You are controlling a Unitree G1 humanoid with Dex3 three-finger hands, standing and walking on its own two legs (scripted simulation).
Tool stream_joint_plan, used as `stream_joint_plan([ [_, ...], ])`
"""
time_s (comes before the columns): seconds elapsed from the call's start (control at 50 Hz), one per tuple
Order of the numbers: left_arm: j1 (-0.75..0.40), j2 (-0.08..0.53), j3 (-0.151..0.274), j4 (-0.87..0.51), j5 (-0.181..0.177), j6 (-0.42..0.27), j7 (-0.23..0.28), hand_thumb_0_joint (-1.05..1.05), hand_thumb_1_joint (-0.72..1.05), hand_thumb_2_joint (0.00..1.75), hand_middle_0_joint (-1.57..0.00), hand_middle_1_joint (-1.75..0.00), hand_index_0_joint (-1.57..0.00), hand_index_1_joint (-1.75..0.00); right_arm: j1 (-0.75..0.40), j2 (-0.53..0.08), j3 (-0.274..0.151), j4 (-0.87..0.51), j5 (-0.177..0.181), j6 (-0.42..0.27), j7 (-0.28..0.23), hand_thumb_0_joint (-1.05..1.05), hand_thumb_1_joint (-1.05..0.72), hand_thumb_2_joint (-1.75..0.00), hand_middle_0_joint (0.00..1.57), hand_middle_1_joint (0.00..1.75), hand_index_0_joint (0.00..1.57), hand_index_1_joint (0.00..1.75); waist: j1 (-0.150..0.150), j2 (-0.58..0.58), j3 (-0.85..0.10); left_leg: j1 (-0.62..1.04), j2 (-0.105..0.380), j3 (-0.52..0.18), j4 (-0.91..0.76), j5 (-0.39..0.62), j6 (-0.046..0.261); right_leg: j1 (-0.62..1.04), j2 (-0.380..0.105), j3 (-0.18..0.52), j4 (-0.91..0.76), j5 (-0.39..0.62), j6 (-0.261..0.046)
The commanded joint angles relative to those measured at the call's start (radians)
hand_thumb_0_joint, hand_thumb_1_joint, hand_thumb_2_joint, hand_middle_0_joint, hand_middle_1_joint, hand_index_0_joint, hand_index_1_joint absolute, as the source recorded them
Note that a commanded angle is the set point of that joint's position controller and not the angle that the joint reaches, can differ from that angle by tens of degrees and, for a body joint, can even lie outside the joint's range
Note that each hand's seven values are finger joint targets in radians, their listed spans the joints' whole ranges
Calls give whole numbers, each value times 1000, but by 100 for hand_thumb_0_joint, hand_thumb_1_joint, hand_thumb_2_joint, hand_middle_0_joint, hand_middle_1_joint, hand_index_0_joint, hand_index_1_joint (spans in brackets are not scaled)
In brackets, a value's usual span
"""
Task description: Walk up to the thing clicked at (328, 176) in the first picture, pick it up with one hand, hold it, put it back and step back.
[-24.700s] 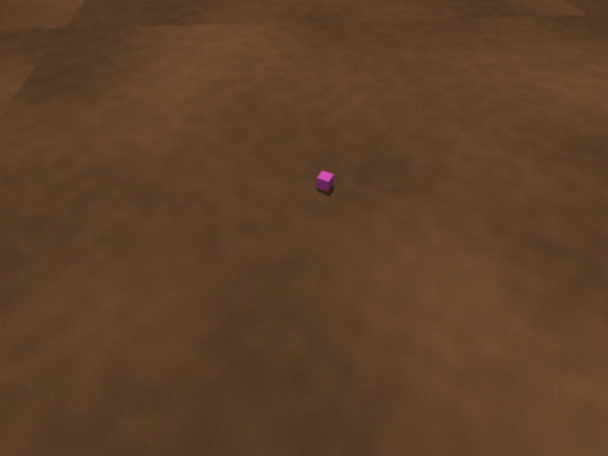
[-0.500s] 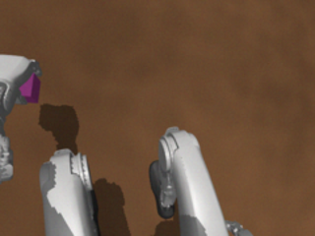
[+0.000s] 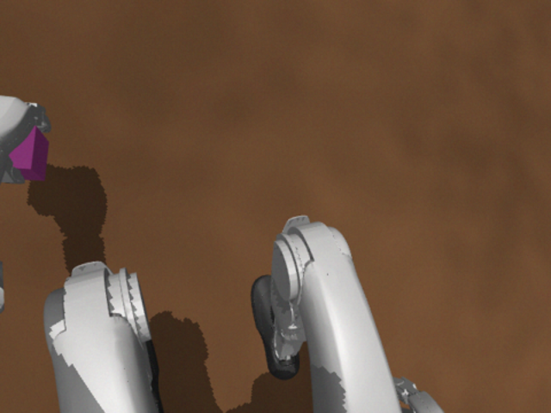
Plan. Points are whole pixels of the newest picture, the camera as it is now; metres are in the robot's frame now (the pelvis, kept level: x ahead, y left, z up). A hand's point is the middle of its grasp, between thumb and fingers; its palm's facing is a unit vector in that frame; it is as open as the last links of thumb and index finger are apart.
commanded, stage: rest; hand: left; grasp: from above
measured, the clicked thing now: (14, 152) +0.50 +0.27 -0.23
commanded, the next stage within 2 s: open in 1.20 s
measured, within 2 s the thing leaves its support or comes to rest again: rests again in 0.86 s
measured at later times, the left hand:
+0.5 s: hand (20, 155) +0.49 +0.26 -0.23, palm faces -0.48 -0.01 -0.88, open 9.1 cm
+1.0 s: hand (27, 158) +0.50 +0.26 -0.25, palm faces -0.47 -0.01 -0.88, open 9.1 cm
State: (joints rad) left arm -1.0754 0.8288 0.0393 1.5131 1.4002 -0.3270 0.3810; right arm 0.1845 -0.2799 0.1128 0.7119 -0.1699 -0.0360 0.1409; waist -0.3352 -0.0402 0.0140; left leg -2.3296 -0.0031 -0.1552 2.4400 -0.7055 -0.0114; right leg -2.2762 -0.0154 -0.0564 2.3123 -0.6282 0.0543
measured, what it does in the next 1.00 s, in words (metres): stands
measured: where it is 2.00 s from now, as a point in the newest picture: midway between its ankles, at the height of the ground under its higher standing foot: (215, 371)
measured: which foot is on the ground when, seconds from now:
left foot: down 0.00-1.00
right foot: down 0.00-1.00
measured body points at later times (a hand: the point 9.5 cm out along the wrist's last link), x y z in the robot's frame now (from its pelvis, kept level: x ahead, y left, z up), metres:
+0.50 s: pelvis +0.00 +0.00 -0.02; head +0.27 +0.09 +0.33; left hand +0.51 +0.26 -0.18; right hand +0.01 -0.27 -0.08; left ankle +0.07 +0.13 -0.29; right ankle +0.11 -0.13 -0.29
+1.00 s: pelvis +0.00 +0.01 -0.02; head +0.27 +0.10 +0.32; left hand +0.52 +0.26 -0.20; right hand +0.02 -0.26 -0.08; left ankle +0.07 +0.13 -0.29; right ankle +0.11 -0.13 -0.29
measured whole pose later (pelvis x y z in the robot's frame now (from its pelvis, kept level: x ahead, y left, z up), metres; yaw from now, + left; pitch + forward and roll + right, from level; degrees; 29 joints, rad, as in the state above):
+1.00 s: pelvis +0.00 +0.01 -0.02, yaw -4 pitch +29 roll -13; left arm -1.09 0.98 0.08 1.65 1.44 -0.30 0.52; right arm 0.15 -0.32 0.25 0.64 -0.24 -0.13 0.17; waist -0.42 -0.11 0.12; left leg -2.36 0.00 -0.23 2.55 -0.72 -0.01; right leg -2.28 0.01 -0.11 2.36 -0.61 0.07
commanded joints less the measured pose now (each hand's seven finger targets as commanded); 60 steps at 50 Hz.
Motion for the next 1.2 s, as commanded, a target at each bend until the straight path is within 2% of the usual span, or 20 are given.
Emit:
stream_joint_plan([
  [0.0, -371, 253, 55, -174, -19, -2, 73, 0, 76, 63, -109, -53, -110, -52, 233, -281, -85, 6, -9, -4, -9, 0, -92, -90, 20, 30, 20, 30, -17, 429, -700, 549, -9, 99, -256, 224, 24, 343, 41, -120, -191, 198, -85],
  [0.16, -386, 294, 68, -159, -7, 9, 86, 0, 67, 63, -102, -49, -103, -48, 224, -295, -70, -7, -17, -22, -2, 0, -91, -90, 20, 30, 20, 30, -42, 429, -677, 499, -5, 96, -213, 227, 30, 351, 48, -125, -176, 217, -85],
  [0.2, -325, 234, 26, -62, -10, 19, 84, 0, 65, 61, -100, -48, -101, -47, 224, -287, -57, 9, -16, -23, 0, 0, -91, -90, 20, 30, 20, 30, -43, 395, -643, 475, -6, 97, -207, 209, 32, 345, 51, -126, -178, 202, -83],
  [0.22, -381, 281, 61, -129, -13, 9, 87, 0, 67, 61, -100, -51, -102, -49, 232, -301, -60, 1, -25, -29, 2, 0, -90, -90, 20, 30, 20, 30, -62, 401, -654, 491, -5, 94, -202, 232, 32, 354, 50, -134, -177, 226, -78],
  [0.24, -365, 321, 77, -133, -10, 8, 89, 0, 66, 60, -100, -49, -102, -48, 231, -314, -58, -9, -22, -30, -1, 0, -91, -90, 20, 30, 20, 30, -43, 421, -660, 496, -5, 90, -204, 235, 29, 360, 49, -135, -174, 222, -84],
  [0.26, -324, 281, 44, -85, -8, 13, 84, 0, 64, 59, -100, -48, -101, -47, 230, -300, -51, 6, -21, -30, 0, 0, -91, -90, 20, 30, 20, 30, -36, 425, -653, 489, -5, 90, -205, 226, 28, 359, 51, -131, -172, 213, -86],
  [0.32, -349, 334, 86, -116, -5, 6, 97, 0, 69, 59, -101, -51, -104, -49, 216, -315, -46, -19, -27, -33, 3, 0, -90, -90, 20, 30, 20, 30, -51, 429, -668, 511, 0, 83, -194, 262, 25, 375, 54, -142, -158, 245, -84],
  [0.34, -340, 303, 59, -107, -1, 6, 93, 0, 69, 61, -102, -51, -104, -49, 219, -312, -45, -17, -29, -34, 3, 0, -90, -90, 20, 30, 20, 30, -52, 441, -669, 521, -1, 86, -192, 260, 24, 372, 55, -139, -161, 246, -84],
  [0.38, -332, 353, 98, -95, 3, -1, 102, 0, 72, 61, -104, -51, -106, -49, 222, -332, -44, -20, -33, -35, 3, 0, -91, -90, 20, 30, 20, 30, -58, 445, -649, 512, 1, 80, -183, 279, 22, 376, 54, -149, -157, 258, -85],
  [0.42, -357, 336, 83, -93, 14, -6, 108, 0, 73, 59, -104, -49, -106, -47, 211, -333, -34, -36, -42, -37, 4, 0, -90, -90, 20, 30, 20, 30, -77, 434, -619, 501, 2, 79, -172, 250, 22, 353, 57, -151, -158, 234, -88],
  [0.46, -329, 373, 109, -83, 16, -11, 121, 0, 75, 60, -106, -49, -107, -47, 211, -334, -31, -29, -45, -35, 3, 0, -90, -90, 20, 30, 20, 30, -67, 454, -629, 500, 5, 74, -182, 242, 21, 366, 60, -155, -156, 227, -86],
  [0.64, -346, 353, 66, -55, 28, -11, 159, 0, 74, 58, -103, -50, -106, -47, 182, -339, -4, -36, -65, -52, 5, 0, -90, -90, 20, 30, 20, 30, -97, 484, -580, 499, 10, 66, -176, 217, 20, 348, 66, -166, -145, 227, -80],
  [0.76, -334, 393, 84, -29, 31, 2, 182, 0, 70, 57, -102, -48, -103, -46, 178, -362, 6, -39, -68, -64, 3, 0, -90, -90, 20, 30, 20, 30, -103, 464, -567, 474, 12, 57, -163, 234, 21, 361, 70, -175, -137, 242, -83],
  [0.84, -351, 324, 20, -1, 10, 14, 177, 0, 71, 54, -102, -48, -104, -46, 141, -346, 24, -47, -65, -82, 10, 0, -91, -90, 20, 30, 20, 30, -111, 485, -543, 475, 16, 51, -169, 189, 22, 338, 74, -177, -135, 214, -81],
  [0.86, -335, 385, 64, -8, 14, 20, 183, 0, 71, 55, -102, -48, -105, -46, 163, -367, 23, -47, -72, -84, 11, 0, -90, -90, 20, 30, 20, 30, -118, 472, -557, 491, 14, 50, -164, 219, 22, 359, 72, -186, -134, 242, -75],
  [0.9, -332, 401, 69, -8, 24, 28, 181, 0, 69, 55, -102, -45, -104, -43, 170, -370, 24, -48, -69, -85, 9, 0, -90, -90, 20, 30, 20, 30, -111, 467, -564, 480, 16, 50, -159, 235, 22, 368, 74, -180, -132, 252, -80],
  [0.98, -341, 359, 44, -8, 9, 32, 173, 0, 68, 53, -101, -46, -103, -44, 145, -369, 33, -74, -70, -94, 14, 0, -91, -90, 20, 30, 20, 30, -122, 477, -528, 484, 16, 43, -162, 212, 17, 335, 75, -187, -134, 226, -85],
  [1.02, -335, 370, 40, -8, 8, 32, 170, 0, 67, 52, -100, -45, -102, -43, 143, -377, 38, -85, -68, -94, 14, 0, -91, -90, 20, 30, 20, 30, -120, 482, -528, 486, 16, 38, -170, 211, 17, 342, 74, -192, -138, 227, -83],
  [1.04, -312, 408, 77, 6, 13, 33, 170, 0, 68, 52, -101, -44, -103, -42, 166, -384, 37, -69, -74, -94, 17, 0, -91, -90, 20, 30, 20, 30, -126, 481, -527, 500, 18, 34, -167, 230, 14, 343, 71, -199, -127, 241, -80],
  [1.18, -311, 398, 57, 4, 7, 18, 166, 0, 66, 54, -100, -45, -101, -43, 161, -380, 49, -81, -73, -97, 23, 0, -91, -90, 20, 30, 20, 30, -139, 466, -505, 480, 20, 32, -161, 213, 21, 364, 76, -196, -139, 235, -75],
])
